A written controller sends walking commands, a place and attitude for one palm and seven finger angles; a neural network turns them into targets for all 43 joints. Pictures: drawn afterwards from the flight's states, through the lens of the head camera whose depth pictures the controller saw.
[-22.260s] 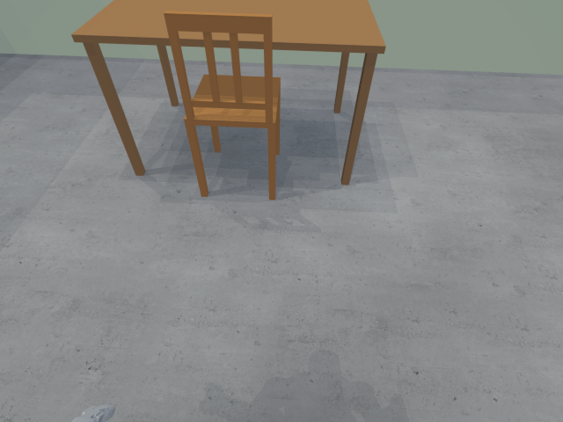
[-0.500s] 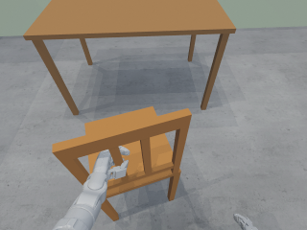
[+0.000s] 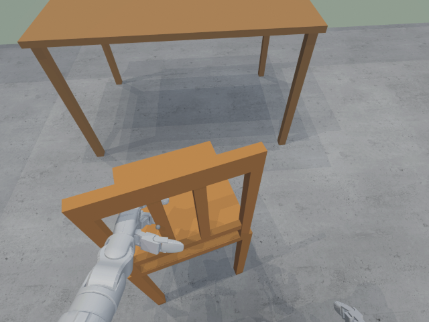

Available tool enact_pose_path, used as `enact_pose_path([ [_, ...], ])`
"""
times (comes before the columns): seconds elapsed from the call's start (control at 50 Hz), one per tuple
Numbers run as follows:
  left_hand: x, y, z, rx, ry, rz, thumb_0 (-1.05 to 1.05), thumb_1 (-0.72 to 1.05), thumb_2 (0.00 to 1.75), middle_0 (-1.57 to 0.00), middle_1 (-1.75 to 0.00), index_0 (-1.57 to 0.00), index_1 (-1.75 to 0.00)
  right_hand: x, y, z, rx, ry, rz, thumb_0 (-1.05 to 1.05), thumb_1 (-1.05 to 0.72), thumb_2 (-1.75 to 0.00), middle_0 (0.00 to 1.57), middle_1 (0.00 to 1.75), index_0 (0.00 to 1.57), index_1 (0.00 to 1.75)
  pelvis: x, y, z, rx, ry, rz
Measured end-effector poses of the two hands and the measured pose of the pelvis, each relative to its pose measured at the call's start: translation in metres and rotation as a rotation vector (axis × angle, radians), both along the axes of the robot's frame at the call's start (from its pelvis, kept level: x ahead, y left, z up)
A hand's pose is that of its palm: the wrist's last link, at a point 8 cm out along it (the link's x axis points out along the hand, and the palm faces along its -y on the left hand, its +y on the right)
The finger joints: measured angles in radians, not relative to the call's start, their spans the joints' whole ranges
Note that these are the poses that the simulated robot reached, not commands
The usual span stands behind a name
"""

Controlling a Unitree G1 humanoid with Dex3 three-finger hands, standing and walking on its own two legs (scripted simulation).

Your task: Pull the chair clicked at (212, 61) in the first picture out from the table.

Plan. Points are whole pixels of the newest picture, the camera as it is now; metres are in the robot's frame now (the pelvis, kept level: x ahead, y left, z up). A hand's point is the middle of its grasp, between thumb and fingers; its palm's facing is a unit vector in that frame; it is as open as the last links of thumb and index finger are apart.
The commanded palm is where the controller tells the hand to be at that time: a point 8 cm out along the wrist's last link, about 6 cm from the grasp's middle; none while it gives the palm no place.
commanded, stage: open the thumb and straighten the fingers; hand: left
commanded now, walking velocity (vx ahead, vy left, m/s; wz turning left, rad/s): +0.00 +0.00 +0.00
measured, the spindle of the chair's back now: (163, 226) +0.33 +0.12 -0.08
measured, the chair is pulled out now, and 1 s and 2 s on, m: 0.65 0.65 0.65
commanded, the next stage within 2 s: draw the fingers out of the gap in 0.34 s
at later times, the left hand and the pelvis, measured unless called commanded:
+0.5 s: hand (156, 232) +0.31 +0.12 -0.05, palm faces -0.08 -0.98 -0.17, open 17.4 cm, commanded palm +0.28 +0.18 -0.03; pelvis +0.01 +0.00 -0.01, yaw +1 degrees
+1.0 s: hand (149, 274) +0.22 +0.13 -0.04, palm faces -0.07 -0.98 -0.17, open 17.5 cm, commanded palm +0.21 +0.18 -0.03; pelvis +0.01 -0.01 -0.02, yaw +2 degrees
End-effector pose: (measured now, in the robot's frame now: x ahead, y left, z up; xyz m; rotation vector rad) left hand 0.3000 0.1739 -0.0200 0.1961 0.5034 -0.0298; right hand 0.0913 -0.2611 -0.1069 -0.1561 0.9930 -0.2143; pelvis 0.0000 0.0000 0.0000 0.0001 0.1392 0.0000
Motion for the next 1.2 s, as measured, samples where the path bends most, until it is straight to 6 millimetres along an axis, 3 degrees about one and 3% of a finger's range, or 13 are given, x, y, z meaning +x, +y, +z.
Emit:
enact_pose_path([
  [0.12, 0.001, 0.0, -0.004, -0.014, 0.006, -0.001, 0.0, -0.46, 0.24, -0.28, -0.86, -0.3, -0.88, 0.008, 0.012, -0.007, 0.016, -0.014, 0.024, 0.01, -0.91, -0.9, 0.2, 0.3, 0.21, 0.3, 0.003, 0.001, -0.005, 0.0, 0.015, 0.006],
  [0.28, 0.001, 0.012, -0.004, -0.013, -0.004, 0.005, -0.01, -0.53, 0.21, -0.11, -0.34, -0.12, -0.35, 0.023, 0.012, -0.004, 0.004, -0.049, 0.04, 0.01, -0.9, -0.9, 0.2, 0.3, 0.21, 0.3, 0.009, 0.0, -0.009, -0.005, 0.027, 0.01],
  [0.42, -0.006, 0.003, -0.004, -0.013, 0.004, -0.016, -0.01, -0.54, 0.21, -0.03, -0.1, -0.03, -0.1, 0.037, 0.007, 0.0, -0.017, -0.085, 0.051, 0.01, -0.9, -0.9, 0.2, 0.3, 0.21, 0.3, 0.013, 0.001, -0.011, -0.008, 0.033, 0.018],
  [0.6, -0.022, 0.01, -0.011, -0.008, 0.026, 0.015, -0.01, -0.54, 0.2, -0.01, -0.02, -0.01, -0.02, 0.049, 0.005, 0.004, -0.022, -0.112, 0.067, 0.01, -0.9, -0.9, 0.2, 0.3, 0.21, 0.3, 0.013, -0.004, -0.014, -0.005, 0.038, 0.016],
  [0.7, -0.042, 0.009, -0.006, -0.012, 0.014, 0.001, -0.01, -0.54, 0.2, 0.0, -0.01, 0.0, -0.01, 0.056, 0.007, 0.006, -0.018, -0.152, 0.071, 0.01, -0.9, -0.9, 0.2, 0.3, 0.21, 0.3, 0.015, -0.005, -0.014, -0.009, 0.036, 0.019],
  [0.82, -0.071, 0.014, -0.013, 0.001, 0.06, 0.023, -0.01, -0.54, 0.2, -0.01, 0.0, 0.0, 0.0, 0.065, 0.01, 0.006, -0.019, -0.19, 0.1, 0.01, -0.9, -0.9, 0.2, 0.3, 0.21, 0.3, 0.012, -0.007, -0.018, -0.009, 0.032, 0.03],
  [0.98, -0.089, 0.007, -0.005, -0.004, 0.022, 0.01, -0.01, -0.54, 0.2, -0.01, 0.0, 0.0, 0.0, 0.075, 0.015, 0.008, -0.022, -0.254, 0.127, 0.01, -0.9, -0.9, 0.2, 0.3, 0.21, 0.3, 0.007, -0.007, -0.022, -0.012, 0.029, 0.044],
  [1.2, -0.121, 0.002, -0.009, 0.001, 0.066, 0.026, -0.01, -0.54, 0.2, -0.01, 0.0, -0.01, 0.0, 0.075, 0.019, 0.01, -0.014, -0.293, 0.123, 0.01, -0.9, -0.9, 0.2, 0.3, 0.21, 0.3, 0.004, -0.009, -0.026, -0.01, 0.028, 0.044],
])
